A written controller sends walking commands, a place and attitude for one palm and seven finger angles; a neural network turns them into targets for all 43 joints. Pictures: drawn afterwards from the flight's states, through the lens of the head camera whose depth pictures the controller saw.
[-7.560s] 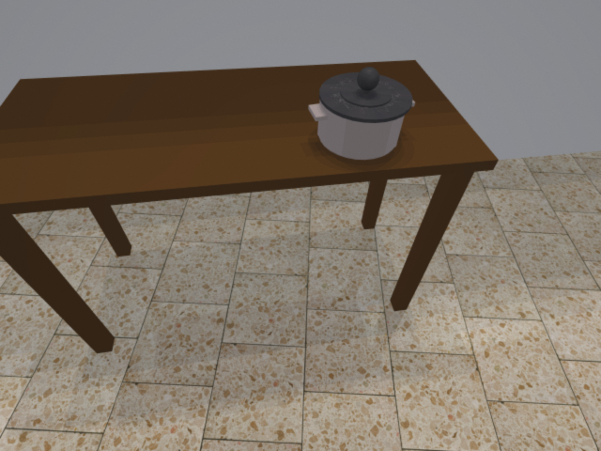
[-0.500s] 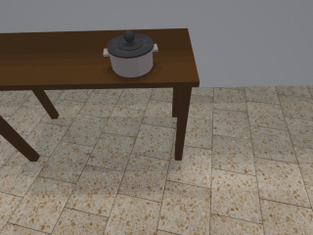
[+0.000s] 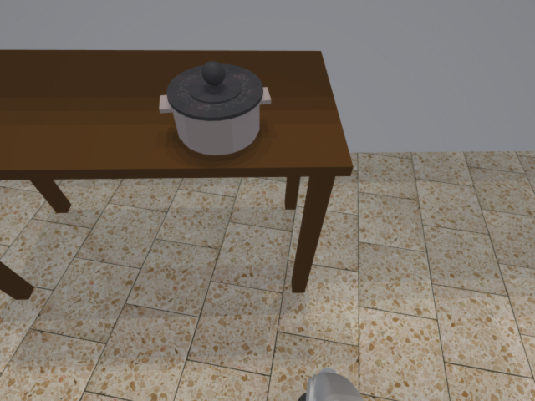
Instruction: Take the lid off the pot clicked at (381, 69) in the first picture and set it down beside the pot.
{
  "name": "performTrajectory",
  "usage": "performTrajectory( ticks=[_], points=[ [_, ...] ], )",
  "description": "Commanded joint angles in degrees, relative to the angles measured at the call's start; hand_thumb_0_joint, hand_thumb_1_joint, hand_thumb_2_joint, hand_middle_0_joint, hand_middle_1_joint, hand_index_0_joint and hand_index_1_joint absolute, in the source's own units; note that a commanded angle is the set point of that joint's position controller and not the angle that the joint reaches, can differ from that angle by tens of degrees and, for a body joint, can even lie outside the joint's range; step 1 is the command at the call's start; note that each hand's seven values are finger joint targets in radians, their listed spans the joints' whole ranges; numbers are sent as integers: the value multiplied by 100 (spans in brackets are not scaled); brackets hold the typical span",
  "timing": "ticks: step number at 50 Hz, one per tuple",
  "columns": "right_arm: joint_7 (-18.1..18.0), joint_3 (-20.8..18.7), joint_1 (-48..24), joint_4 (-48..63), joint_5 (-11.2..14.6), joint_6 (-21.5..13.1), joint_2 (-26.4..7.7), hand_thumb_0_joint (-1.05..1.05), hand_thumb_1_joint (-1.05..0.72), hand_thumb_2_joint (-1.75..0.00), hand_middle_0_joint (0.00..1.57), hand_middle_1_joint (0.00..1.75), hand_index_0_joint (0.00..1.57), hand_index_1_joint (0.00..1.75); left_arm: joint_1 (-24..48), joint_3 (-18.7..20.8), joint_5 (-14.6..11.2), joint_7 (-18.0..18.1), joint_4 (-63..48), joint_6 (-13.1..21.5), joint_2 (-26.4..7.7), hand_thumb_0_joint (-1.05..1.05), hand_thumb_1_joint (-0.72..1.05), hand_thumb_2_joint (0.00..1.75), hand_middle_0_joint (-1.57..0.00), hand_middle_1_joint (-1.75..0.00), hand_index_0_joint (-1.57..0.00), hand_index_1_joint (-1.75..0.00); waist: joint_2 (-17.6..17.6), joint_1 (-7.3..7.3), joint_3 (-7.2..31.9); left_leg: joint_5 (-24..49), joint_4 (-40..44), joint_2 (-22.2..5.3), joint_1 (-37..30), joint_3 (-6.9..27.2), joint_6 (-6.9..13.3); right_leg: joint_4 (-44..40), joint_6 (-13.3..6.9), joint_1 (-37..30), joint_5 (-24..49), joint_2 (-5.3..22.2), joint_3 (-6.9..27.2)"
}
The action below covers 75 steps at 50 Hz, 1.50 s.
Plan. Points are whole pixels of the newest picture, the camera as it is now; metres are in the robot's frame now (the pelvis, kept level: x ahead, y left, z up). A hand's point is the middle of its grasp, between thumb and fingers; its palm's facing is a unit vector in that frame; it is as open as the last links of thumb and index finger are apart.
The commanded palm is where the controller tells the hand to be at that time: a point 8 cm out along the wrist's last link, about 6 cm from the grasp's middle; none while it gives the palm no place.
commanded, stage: take the last steps up to it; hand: left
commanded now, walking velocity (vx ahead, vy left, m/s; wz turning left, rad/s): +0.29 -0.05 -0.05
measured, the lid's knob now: (213, 73) +0.69 +0.15 +0.12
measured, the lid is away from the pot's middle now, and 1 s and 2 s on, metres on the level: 0.00 0.00 0.00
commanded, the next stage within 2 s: come to a stop and stand still in 0.32 s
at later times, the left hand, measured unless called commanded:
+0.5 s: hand (208, 370) +0.19 +0.12 -0.15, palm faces +0.05 -0.98 -0.22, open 7.3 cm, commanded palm none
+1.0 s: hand (208, 359) +0.21 +0.12 -0.16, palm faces +0.00 -0.95 -0.31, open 7.4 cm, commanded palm none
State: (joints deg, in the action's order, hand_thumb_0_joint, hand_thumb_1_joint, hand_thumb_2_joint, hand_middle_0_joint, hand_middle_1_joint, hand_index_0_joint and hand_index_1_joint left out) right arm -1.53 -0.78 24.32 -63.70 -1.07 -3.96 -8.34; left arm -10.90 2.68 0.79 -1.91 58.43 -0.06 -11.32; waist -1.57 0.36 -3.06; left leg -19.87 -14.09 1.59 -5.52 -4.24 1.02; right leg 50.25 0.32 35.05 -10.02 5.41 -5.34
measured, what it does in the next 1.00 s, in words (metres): walks ahead: right foot, then left foot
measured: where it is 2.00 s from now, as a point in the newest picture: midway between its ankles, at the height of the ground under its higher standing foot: outside the picture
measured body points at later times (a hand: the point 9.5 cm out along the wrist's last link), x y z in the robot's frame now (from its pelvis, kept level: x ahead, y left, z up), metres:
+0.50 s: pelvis +0.18 -0.06 +0.01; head +0.19 -0.09 +0.46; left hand +0.19 +0.17 -0.13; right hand +0.23 -0.29 -0.15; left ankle +0.23 +0.11 -0.68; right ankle +0.17 -0.10 -0.73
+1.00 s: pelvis +0.18 -0.09 -0.01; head +0.20 -0.12 +0.44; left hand +0.21 +0.17 -0.14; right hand +0.24 -0.32 -0.18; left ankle +0.22 +0.08 -0.72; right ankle +0.16 -0.16 -0.73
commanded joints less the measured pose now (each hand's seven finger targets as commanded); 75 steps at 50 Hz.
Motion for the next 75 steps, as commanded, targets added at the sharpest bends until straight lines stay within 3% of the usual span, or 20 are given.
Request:
performTrajectory(
  ticks=[1, 4, 5, 6, 9, 14, 21, 28, 31, 35, 40, 44, 45, 46, 48, 52, 56, 62, 67, 75],
  points=[
    [-96, -172, 418, 34, -39, -67, -971, 0, -90, -90, 20, 30, 20, 30, 459, 20, -15, 16, -537, 166, -210, 0, 90, 90, -20, -30, -20, -30, 931, 125, -399, 4778, -251, -1605, 289, 409, 742, -1117, -261, -506, -221, -290, -267],
    [-66, -198, 252, 26, 17, -40, -1023, 0, -90, -90, 20, 30, 20, 30, -1263, 181, 39, 85, -27, 288, -571, 0, 90, 90, -20, -30, -20, -30, 431, -671, 485, 4677, -2405, -1254, 1196, 148, 401, -1818, -485, -3209, 306, -548, -212],
    [-4, -186, 445, 86, 99, -42, -772, 0, -90, -90, 20, 30, 20, 30, -2057, 342, 99, 158, 173, 379, -1113, 0, 90, 90, -20, -30, -20, -30, -576, -936, 1236, 2377, -4321, -578, 2492, -134, 140, -2112, -1018, -4694, 625, 807, 1604],
    [-21, -172, 696, 174, 140, -38, -573, 0, -90, -90, 20, 30, 20, 30, -2188, 398, -21, 184, 211, 366, -1498, 0, 90, 90, -20, -30, -20, -30, -1222, -671, 1758, -1264, -6293, 8, 3282, 138, -1, -3014, -1603, -4876, 1321, 2149, 3606],
    [29, -206, -177, 284, 59, 72, -502, 0, -90, -90, 20, 30, 20, 30, -793, 225, -82, 274, -125, 314, -799, 0, 90, 90, -20, -30, -20, -30, -118, -260, 205, -208, -6595, -734, 3589, 694, 126, -3650, -1352, -2546, 72, 1550, 2479],
    [75, -183, 186, 171, -55, 353, -173, 0, -90, -90, 20, 30, 20, 30, -386, 78, -15, 312, -192, 423, -366, 0, 90, 90, -20, -30, -20, -30, -249, 244, 164, 347, -5312, -851, 3072, 432, -150, -3879, -1027, -1575, 862, 877, 871],
    [127, -201, -865, 469, -35, 317, -195, 0, -90, -90, 20, 30, 20, 30, -1006, 69, -4, 288, 102, 459, -280, 0, 90, 90, -20, -30, -20, -30, -312, -82, 132, 571, -3859, -837, 3668, 258, -380, -3823, -1041, -2625, 1516, 869, 1039],
    [-10, -55, -1254, 439, 95, 347, -220, 0, -90, -90, 20, 30, 20, 30, -1226, -47, -19, 420, 320, 275, -346, 0, 90, 90, -20, -30, -20, -30, -503, -155, 435, 668, -1926, -352, 2394, 247, -343, -2772, -740, -3093, 4550, 659, 840],
    [-79, -162, -993, 421, 84, 350, -556, 0, -90, -90, 20, 30, 20, 30, -1266, -20, -48, 483, 295, 159, -289, 0, 90, 90, -20, -30, -20, -30, -145, -28, 605, 3685, -1257, -809, 1233, 500, -111, -2166, -311, -2608, 3625, 373, 722],
    [-201, -241, -875, 400, 81, 471, -886, 0, -90, -90, 20, 30, 20, 30, -1369, -28, -25, 547, 148, 31, -138, 0, 90, 90, -20, -30, -20, -30, 1266, -39, 518, 6244, -1321, -1905, 647, 1223, 686, -1579, -34, -1695, -608, -274, 387],
    [-229, -319, -1415, 703, -2, 519, -956, 0, -90, -90, 20, 30, 20, 30, -1263, 119, -28, 480, -4, -144, -187, 0, 90, 90, -20, -30, -20, -30, 1215, -145, 541, 5277, -868, -2127, 1341, 1397, 1104, 184, -82, -1442, -2258, -404, 739],
    [-140, -393, -1728, 836, -5, 545, -1038, 0, -90, -90, 20, 30, 20, 30, -1499, 111, 29, 410, -3, -99, -118, 0, 90, 90, -20, -30, -20, -30, 604, -352, 860, 3347, -1387, -1576, 1755, 940, 602, -1556, 12, -2282, -780, -336, 486],
    [-103, -381, -1707, 830, 39, 564, -903, 0, -90, -90, 20, 30, 20, 30, -1495, 120, 69, 409, -5, -54, -277, 0, 90, 90, -20, -30, -20, -30, 53, -341, 780, 2161, -1822, -1078, 1975, 726, 258, -2550, 5, -2416, 231, -194, 880],
    [-56, -360, -1589, 905, 88, 601, -573, 0, -90, -90, 20, 30, 20, 30, -1238, 181, 126, 427, -80, -30, -750, 0, 90, 90, -20, -30, -20, -30, -1188, -176, 534, 391, -2415, -364, 2612, 223, -122, -3035, -289, -2384, 1012, 727, 2111],
    [1, -336, -1752, 938, 71, 694, -482, 0, -90, -90, 20, 30, 20, 30, -768, 138, 86, 413, -281, -22, -985, 0, 90, 90, -20, -30, -20, -30, -881, -189, 266, -1103, -3431, -214, 2448, 530, -227, -3459, -1149, -1557, 847, 1481, 2327],
    [20, -295, -1437, 598, 77, 627, -466, 0, -90, -90, 20, 30, 20, 30, -375, 105, 40, 436, -253, 33, -741, 0, 90, 90, -20, -30, -20, -30, -511, -2, 86, -690, -3922, -275, 2776, 621, -187, -3084, -1126, -2078, 2000, 896, 1640],
    [15, -209, -1430, 546, 104, 536, -399, 0, -90, -90, 20, 30, 20, 30, -728, 88, 38, 441, -109, 77, -790, 0, 90, 90, -20, -30, -20, -30, -632, -200, 334, -567, -2587, -252, 2496, 431, -250, -2950, -1123, -2837, 2417, 812, 1604],
    [-68, -111, -837, 182, 49, 352, -608, 0, -90, -90, 20, 30, 20, 30, -563, -23, -93, 407, 28, 74, -432, 0, 90, 90, -20, -30, -20, -30, 322, -119, 438, 1591, -577, -890, 1162, 1098, 56, -2899, -296, -2328, 544, 13, 1141],
    [-91, -12, -697, 4, 28, 380, -464, 0, -90, -90, 20, 30, 20, 30, -505, -17, -73, 390, 224, 54, -454, 0, 90, 90, -20, -30, -20, -30, 822, -148, 52, 761, -457, -778, 1769, 906, -4, -3287, -236, -2616, -67, -39, 1085],
    [-91, -7, -179, -82, 0, 431, -345, 0, -90, -90, 20, 30, 20, 30, -657, -45, -55, 373, 379, 31, -333, 0, 90, 90, -20, -30, -20, -30, 30, -46, -445, 89, -439, -566, 1929, 782, 7, -3697, -225, -2045, -1257, -20, 1281]
  ],
)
